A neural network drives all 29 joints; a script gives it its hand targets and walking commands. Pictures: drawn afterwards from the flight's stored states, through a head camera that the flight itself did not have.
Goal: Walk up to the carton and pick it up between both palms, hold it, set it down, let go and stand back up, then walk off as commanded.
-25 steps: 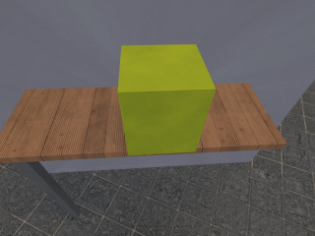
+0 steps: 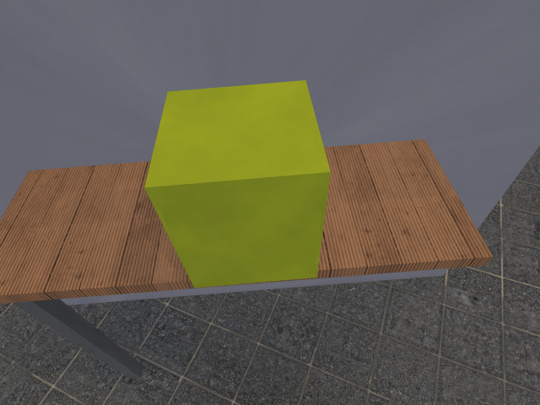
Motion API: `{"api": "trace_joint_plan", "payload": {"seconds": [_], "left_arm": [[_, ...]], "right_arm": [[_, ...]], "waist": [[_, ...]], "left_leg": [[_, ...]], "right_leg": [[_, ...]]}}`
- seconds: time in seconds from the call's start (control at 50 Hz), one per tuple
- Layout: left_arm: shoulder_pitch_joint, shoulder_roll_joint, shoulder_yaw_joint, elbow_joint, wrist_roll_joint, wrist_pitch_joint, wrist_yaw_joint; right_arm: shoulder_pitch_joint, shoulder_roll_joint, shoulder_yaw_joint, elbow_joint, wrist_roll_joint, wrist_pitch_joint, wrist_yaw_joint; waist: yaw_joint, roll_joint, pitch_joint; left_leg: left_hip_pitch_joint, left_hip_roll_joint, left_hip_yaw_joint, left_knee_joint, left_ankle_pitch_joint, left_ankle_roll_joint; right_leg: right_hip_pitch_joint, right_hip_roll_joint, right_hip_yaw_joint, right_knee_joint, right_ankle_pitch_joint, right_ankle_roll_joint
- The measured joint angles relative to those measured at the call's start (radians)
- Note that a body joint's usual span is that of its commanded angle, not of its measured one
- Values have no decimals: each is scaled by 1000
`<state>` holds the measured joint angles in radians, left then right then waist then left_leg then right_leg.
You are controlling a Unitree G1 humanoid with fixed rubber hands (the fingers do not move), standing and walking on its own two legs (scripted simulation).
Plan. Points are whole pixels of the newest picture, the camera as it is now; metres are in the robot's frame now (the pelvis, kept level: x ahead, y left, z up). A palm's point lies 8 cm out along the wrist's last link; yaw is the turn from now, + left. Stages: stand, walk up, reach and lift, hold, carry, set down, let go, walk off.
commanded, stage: walk up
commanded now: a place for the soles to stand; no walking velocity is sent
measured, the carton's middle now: (246, 190) +0.44 +0.05 +0.08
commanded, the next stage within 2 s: reach and lift in 1.20 s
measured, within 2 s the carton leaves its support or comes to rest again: neither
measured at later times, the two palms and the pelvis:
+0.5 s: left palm out of the picture +0.07 +0.34 -0.10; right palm out of the picture +0.06 -0.27 -0.11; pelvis +0.00 +0.02 +0.00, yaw +1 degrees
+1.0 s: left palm out of the picture +0.09 +0.34 -0.10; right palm out of the picture +0.07 -0.28 -0.11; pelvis +0.01 +0.02 +0.00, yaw +1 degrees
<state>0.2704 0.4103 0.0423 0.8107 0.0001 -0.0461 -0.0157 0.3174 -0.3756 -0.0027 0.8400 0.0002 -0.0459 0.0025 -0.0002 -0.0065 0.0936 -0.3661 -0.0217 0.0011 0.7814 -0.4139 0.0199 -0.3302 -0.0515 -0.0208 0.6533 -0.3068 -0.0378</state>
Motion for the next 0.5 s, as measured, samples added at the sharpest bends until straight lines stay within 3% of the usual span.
{"api": "trace_joint_plan", "payload": {"seconds": [0.12,0.24,0.28,0.34,0.5], "left_arm": [[-2,0,0,1,0,10,0],[-4,-7,0,0,0,38,-3],[-3,-7,0,4,0,38,-4],[-4,-8,0,15,0,38,-3],[-12,-8,0,21,0,32,-3]], "right_arm": [[0,-1,0,7,-6,0,-5],[-4,0,0,14,-16,0,-6],[-5,1,0,14,-17,0,-5],[-6,1,0,14,-16,0,-2],[-6,0,0,15,-12,0,2]], "waist": [[0,2,-1],[0,-6,-6],[1,-7,-6],[0,-3,-7],[0,3,-21]], "left_leg": [[70,4,-2,-167,101,-1],[75,10,-5,-157,120,-3],[69,9,-4,-157,121,-3],[68,11,-5,-157,121,-3],[68,12,-5,-157,114,-3]], "right_leg": [[-3,3,-21,39,-20,24],[-3,8,-21,100,-155,9],[14,10,-20,41,-132,8],[26,12,-21,-12,18,21],[28,13,-21,-12,-6,31]]}}
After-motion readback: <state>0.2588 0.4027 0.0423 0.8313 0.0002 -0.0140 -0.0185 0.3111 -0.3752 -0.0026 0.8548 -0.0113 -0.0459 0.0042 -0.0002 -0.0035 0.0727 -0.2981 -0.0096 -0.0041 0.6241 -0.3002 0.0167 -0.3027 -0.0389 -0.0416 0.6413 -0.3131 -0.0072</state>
